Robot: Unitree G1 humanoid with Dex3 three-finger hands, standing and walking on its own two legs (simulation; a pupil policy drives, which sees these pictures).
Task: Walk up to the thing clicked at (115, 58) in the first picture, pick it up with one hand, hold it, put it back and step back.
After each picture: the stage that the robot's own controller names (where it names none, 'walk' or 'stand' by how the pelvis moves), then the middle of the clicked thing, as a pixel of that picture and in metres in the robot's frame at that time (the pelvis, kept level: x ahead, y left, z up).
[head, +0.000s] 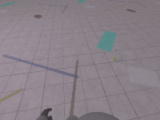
stand; (114, 58) +1.28 -0.45 -0.72
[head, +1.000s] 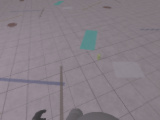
walk; (98, 56) +1.24 -0.04 -0.69
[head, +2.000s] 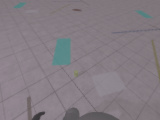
walk; (76, 73) +0.78 +0.25 -0.69
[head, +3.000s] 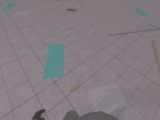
walk; (70, 89) +0.49 +0.26 -0.71
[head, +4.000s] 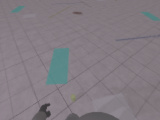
stand; (73, 97) +0.39 +0.21 -0.72
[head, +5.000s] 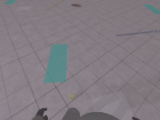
stand; (72, 96) +0.34 +0.21 -0.71
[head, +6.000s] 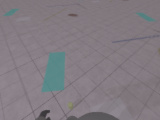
stand; (70, 105) +0.30 +0.23 -0.73
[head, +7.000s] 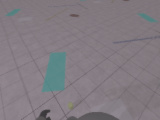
stand; (70, 105) +0.30 +0.22 -0.73
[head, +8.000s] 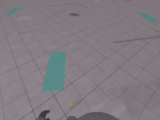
stand; (70, 105) +0.30 +0.23 -0.73
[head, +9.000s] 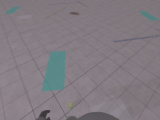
stand; (70, 105) +0.29 +0.23 -0.73
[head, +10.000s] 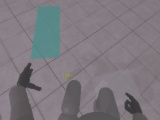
go down; (67, 75) +0.35 +0.24 -0.47
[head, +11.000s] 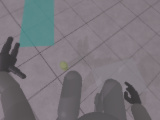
go down; (64, 66) +0.38 +0.27 -0.32
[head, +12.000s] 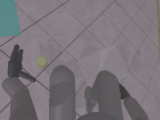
close in; (42, 62) +0.34 +0.30 -0.23
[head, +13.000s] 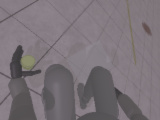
close; (28, 63) +0.34 +0.30 -0.21
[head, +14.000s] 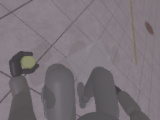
lift; (28, 63) +0.33 +0.31 -0.22
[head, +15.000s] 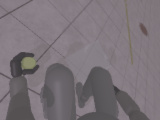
lift; (28, 64) +0.33 +0.30 -0.22
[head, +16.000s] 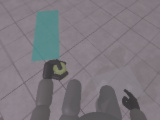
lift; (61, 71) +0.32 +0.21 -0.01
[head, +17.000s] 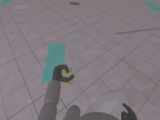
hold; (67, 76) +0.31 +0.17 +0.00
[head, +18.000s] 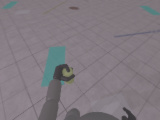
hold; (68, 76) +0.32 +0.17 +0.00
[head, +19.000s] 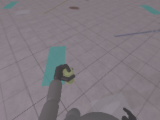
hold; (68, 76) +0.32 +0.17 +0.00
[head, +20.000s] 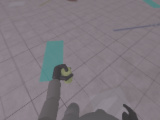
crouch; (67, 75) +0.34 +0.18 -0.03
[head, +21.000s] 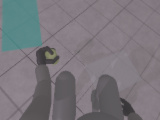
lower; (52, 57) +0.41 +0.26 -0.11
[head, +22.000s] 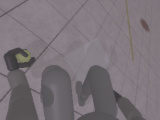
lower; (25, 59) +0.37 +0.31 -0.22
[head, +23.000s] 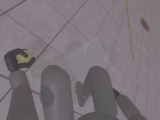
lower; (25, 59) +0.36 +0.31 -0.22
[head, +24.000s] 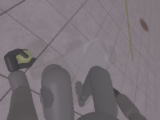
lower; (25, 59) +0.36 +0.31 -0.22
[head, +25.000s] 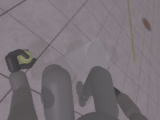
lower; (26, 60) +0.35 +0.31 -0.21
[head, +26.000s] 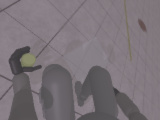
open; (27, 62) +0.34 +0.29 -0.22
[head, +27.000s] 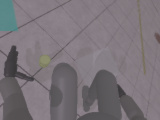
stand; (44, 61) +0.35 +0.28 -0.22
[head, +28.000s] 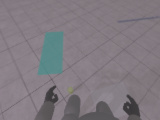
stand; (70, 90) +0.33 +0.20 -0.58
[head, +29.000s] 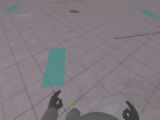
stand; (71, 102) +0.32 +0.20 -0.66
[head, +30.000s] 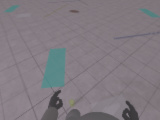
stand; (71, 103) +0.31 +0.20 -0.67
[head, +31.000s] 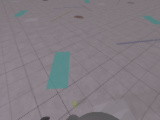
stand; (74, 104) +0.34 +0.18 -0.72
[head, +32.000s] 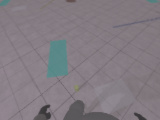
walk; (76, 88) +0.43 +0.20 -0.69
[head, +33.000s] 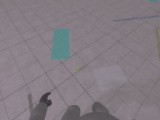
walk; (77, 69) +0.72 +0.18 -0.70
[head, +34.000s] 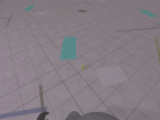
stand; (82, 67) +0.97 +0.20 -0.71
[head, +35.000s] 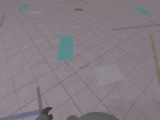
stand; (79, 67) +0.95 +0.22 -0.73
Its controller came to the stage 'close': yes
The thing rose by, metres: 0.71
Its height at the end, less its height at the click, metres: +0.00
